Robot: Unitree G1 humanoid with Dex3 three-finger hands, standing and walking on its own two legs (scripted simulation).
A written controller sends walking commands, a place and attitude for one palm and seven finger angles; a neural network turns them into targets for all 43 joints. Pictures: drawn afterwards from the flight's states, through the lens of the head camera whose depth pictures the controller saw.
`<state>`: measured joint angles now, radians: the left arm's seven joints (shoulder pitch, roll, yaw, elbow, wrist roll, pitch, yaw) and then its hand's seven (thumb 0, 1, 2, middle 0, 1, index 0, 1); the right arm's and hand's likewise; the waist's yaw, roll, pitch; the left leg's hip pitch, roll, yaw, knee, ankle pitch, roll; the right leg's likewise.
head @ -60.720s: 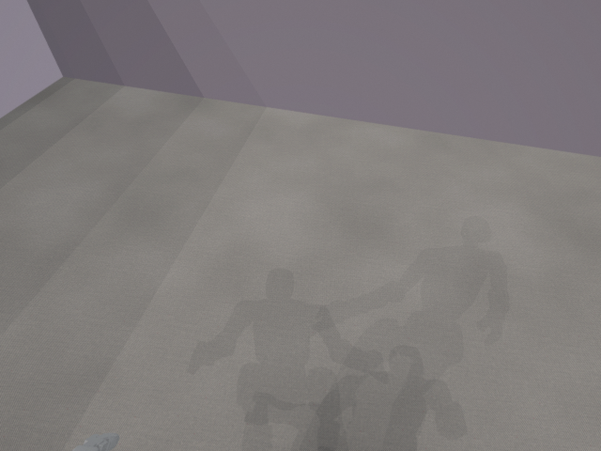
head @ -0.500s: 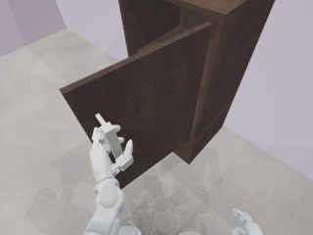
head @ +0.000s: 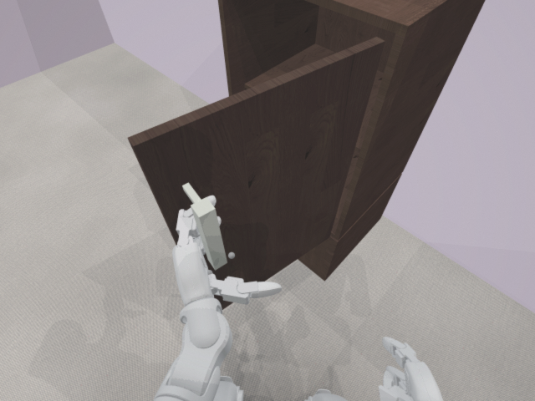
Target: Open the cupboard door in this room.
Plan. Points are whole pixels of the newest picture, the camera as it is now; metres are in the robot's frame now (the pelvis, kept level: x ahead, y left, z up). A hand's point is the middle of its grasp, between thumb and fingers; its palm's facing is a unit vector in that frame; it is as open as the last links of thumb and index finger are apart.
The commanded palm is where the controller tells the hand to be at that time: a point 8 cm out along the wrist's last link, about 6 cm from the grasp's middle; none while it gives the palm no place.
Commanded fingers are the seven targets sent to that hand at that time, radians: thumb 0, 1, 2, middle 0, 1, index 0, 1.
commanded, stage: open thumb and fingers to let go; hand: left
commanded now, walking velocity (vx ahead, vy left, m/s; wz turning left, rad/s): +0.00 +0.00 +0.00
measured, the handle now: (204, 227) +0.36 +0.12 +0.05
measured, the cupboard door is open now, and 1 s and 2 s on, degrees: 79 83 83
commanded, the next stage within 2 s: slide the hand sideways off the handle in 0.06 s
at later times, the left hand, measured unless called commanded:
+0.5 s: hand (224, 280) +0.28 +0.08 +0.05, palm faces -0.11 -0.99 +0.03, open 16.2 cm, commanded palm +0.25 +0.13 +0.05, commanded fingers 0.00 -0.50 0.30 -0.15 -0.30 -0.15 -0.30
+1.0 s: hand (193, 310) +0.24 +0.11 +0.05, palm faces -0.07 -1.00 -0.02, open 16.3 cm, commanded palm +0.21 +0.18 +0.05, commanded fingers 0.00 -0.50 0.30 -0.15 -0.30 -0.15 -0.30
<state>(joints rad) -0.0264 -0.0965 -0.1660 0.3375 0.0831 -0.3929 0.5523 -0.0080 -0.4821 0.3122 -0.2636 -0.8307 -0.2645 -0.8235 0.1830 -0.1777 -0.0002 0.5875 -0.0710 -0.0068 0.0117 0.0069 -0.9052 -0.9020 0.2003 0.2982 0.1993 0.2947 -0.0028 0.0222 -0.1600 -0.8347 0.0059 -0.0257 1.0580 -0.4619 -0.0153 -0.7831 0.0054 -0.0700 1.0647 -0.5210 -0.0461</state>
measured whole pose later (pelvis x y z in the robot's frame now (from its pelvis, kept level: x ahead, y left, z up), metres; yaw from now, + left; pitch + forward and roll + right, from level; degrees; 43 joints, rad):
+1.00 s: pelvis +0.00 +0.02 -0.01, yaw -1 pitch +14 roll -1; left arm 0.36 0.12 -0.14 -0.09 -0.07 -0.35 0.00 -0.01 -0.50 0.30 -0.17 -0.31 -0.16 -0.31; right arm 0.23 -0.21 0.03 0.42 0.00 -0.04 -0.01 0.01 -0.90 -0.90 0.20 0.30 0.20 0.29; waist 0.01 0.04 -0.15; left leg -0.88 0.00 -0.02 1.15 -0.51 0.01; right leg -0.82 0.00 -0.06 1.13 -0.56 -0.02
